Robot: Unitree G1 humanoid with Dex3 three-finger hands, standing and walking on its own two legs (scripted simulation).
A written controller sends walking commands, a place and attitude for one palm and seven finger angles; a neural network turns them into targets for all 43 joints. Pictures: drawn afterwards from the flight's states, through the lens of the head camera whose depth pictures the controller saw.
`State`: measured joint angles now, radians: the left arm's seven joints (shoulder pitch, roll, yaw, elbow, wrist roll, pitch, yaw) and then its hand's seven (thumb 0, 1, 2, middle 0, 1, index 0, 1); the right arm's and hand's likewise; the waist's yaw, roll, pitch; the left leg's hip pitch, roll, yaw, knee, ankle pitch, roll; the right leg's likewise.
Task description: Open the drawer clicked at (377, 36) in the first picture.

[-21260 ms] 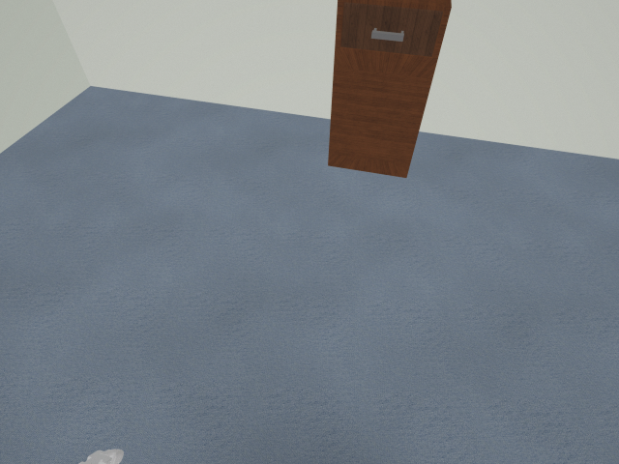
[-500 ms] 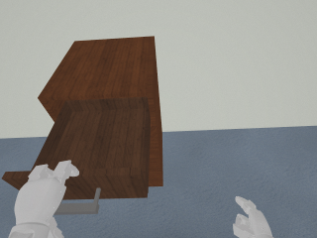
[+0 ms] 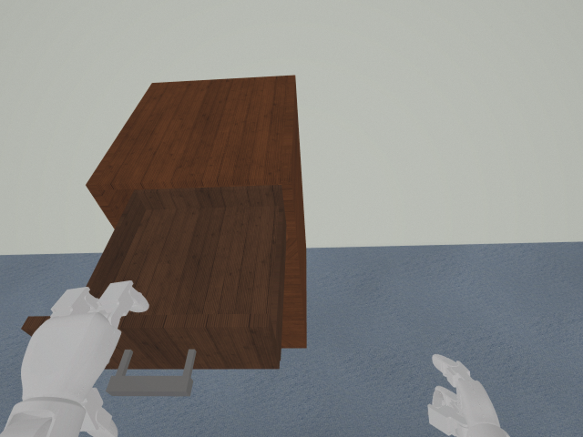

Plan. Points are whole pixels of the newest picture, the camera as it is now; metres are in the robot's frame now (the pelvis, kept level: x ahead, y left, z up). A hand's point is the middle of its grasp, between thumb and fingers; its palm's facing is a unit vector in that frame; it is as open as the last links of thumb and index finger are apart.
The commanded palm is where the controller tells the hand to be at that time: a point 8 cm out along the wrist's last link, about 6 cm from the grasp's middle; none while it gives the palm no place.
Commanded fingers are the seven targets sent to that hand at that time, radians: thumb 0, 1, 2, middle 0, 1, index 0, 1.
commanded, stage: lift the hand off the handle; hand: left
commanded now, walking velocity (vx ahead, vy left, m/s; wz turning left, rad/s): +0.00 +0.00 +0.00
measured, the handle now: (154, 371) +0.21 +0.26 -0.07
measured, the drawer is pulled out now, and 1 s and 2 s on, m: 0.30 0.30 0.30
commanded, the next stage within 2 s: draw the hand back to the body in 0.16 s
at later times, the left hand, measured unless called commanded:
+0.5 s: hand (89, 358) +0.17 +0.27 +0.09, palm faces +0.05 -0.10 -0.99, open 13.8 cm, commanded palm +0.14 +0.27 +0.14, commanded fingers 0.00 -0.50 0.30 -0.30 -1.20 -0.30 -1.20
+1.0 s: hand (97, 348) +0.17 +0.24 +0.12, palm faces +0.32 -0.77 -0.55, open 13.7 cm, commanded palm +0.13 +0.28 +0.16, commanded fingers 0.00 -0.22 0.42 -0.28 -1.02 -0.28 -1.02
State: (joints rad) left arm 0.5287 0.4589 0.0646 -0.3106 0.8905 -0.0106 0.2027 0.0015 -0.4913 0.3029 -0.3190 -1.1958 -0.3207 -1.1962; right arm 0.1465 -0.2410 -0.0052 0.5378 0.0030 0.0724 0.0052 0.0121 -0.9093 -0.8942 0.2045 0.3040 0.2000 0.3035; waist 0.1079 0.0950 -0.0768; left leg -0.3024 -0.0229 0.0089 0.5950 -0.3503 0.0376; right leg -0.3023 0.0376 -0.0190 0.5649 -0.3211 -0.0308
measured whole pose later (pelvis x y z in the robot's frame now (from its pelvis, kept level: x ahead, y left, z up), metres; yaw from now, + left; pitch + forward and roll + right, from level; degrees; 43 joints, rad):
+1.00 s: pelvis +0.00 +0.00 +0.01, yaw +2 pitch -2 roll -1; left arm 0.57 0.33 0.18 -0.40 0.10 -0.04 0.12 0.00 -0.45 0.32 -0.31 -1.17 -0.32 -1.17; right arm 0.18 -0.22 0.03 0.54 0.02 -0.04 -0.06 0.01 -0.91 -0.89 0.20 0.30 0.20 0.30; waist 0.07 0.08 0.01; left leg -0.14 -0.04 -0.01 0.47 -0.30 0.04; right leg -0.13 0.02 -0.04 0.44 -0.28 -0.02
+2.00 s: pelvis -0.01 -0.03 +0.02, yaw +2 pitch -3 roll +0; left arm 0.55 0.31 0.28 -0.42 -0.08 -0.12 0.10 0.02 0.88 0.90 -0.21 -0.31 -0.21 -0.31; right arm 0.18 -0.22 0.01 0.63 0.01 -0.10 -0.07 0.01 -0.91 -0.89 0.21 0.30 0.20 0.30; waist 0.05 0.08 0.00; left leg -0.08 0.00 -0.03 0.38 -0.24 0.00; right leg -0.06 0.06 -0.06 0.32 -0.21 -0.06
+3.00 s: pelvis -0.09 +0.02 +0.00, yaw +2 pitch +4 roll -3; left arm 0.63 0.42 0.41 -0.66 -0.04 -0.21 0.16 0.02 0.89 0.90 -0.21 -0.30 -0.21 -0.30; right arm 0.20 -0.17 -0.01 0.59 -0.01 -0.10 -0.06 0.01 -0.91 -0.89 0.21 0.30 0.20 0.30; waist -0.02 -0.02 0.01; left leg -0.44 -0.02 -0.02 0.54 -0.18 0.07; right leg -0.44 0.05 0.00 0.88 -0.43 0.00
